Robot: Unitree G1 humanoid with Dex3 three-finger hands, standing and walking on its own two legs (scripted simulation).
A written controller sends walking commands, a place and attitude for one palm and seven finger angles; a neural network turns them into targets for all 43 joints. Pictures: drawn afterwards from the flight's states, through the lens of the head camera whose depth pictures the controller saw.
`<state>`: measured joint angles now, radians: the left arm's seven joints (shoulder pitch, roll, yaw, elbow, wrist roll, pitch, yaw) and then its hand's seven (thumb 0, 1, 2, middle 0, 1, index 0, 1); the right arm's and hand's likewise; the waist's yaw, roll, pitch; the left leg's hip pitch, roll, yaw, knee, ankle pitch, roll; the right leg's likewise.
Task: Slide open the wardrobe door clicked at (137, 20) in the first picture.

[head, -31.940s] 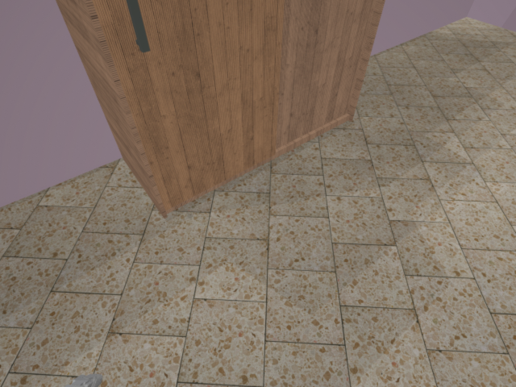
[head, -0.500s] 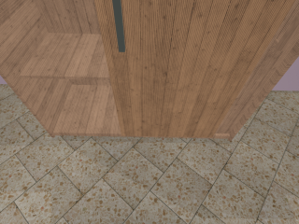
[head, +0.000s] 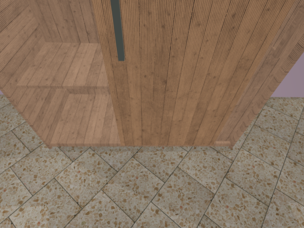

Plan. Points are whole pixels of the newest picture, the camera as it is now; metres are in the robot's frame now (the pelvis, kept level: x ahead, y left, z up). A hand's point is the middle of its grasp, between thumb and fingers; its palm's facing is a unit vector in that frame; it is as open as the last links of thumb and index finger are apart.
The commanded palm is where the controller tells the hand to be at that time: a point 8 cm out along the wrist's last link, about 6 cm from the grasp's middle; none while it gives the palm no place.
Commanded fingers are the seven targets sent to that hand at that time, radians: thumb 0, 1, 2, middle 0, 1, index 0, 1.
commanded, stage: look to check the result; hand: left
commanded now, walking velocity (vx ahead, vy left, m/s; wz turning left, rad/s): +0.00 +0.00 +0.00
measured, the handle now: (117, 14) +0.72 +0.15 +0.21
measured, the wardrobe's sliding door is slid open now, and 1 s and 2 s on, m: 0.52 0.52 0.52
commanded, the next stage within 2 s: stand and wait in 0.48 s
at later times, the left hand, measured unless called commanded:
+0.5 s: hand out of the picture -0.01 +0.16 -0.18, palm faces -0.02 -0.98 -0.18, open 7.4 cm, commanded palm none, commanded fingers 0.00 0.90 0.90 -0.20 -0.30 -0.20 -0.30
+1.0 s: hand out of the picture +0.00 +0.16 -0.18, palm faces -0.02 -0.98 -0.19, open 7.4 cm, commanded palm none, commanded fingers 0.00 0.90 0.90 -0.20 -0.30 -0.20 -0.30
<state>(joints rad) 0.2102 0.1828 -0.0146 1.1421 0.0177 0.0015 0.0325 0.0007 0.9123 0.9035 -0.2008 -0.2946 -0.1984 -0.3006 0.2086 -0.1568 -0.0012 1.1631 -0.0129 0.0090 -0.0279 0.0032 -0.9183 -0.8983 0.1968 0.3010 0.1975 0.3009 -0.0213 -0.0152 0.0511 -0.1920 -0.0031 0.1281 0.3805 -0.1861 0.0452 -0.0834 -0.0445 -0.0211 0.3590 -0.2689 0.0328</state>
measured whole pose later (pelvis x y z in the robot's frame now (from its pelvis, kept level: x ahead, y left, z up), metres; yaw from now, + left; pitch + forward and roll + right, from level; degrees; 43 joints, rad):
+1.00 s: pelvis +0.00 -0.01 +0.00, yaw +0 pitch -1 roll +0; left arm 0.24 0.16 -0.01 1.16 0.02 0.00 0.04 0.00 0.91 0.90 -0.20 -0.29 -0.20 -0.30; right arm 0.22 -0.15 0.00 1.17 -0.01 0.01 -0.03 0.00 -0.91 -0.90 0.20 0.30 0.20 0.30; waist -0.02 -0.01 0.05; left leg -0.18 0.02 0.12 0.37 -0.18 0.03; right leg -0.07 -0.02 -0.03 0.35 -0.26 0.01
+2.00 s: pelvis +0.00 -0.02 +0.00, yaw +0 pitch -1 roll +0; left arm 0.25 0.16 -0.01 1.15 0.02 -0.01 0.04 0.00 0.91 0.90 -0.20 -0.29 -0.20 -0.30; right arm 0.22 -0.15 0.00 1.17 -0.01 0.01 -0.03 0.00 -0.91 -0.90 0.20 0.30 0.20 0.30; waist -0.02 -0.01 0.05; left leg -0.18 0.02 0.11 0.36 -0.17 0.01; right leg -0.06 -0.01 -0.04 0.34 -0.26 0.00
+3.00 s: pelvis +0.01 -0.02 +0.00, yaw +0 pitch -1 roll +0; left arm 0.25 0.16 -0.01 1.15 0.02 -0.01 0.04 0.00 0.91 0.90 -0.20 -0.29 -0.20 -0.30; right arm 0.22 -0.15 0.00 1.17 -0.01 0.01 -0.04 0.00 -0.91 -0.90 0.20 0.30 0.20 0.30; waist -0.02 -0.01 0.05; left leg -0.16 0.03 0.12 0.35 -0.18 0.01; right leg -0.05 -0.01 -0.03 0.32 -0.26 0.00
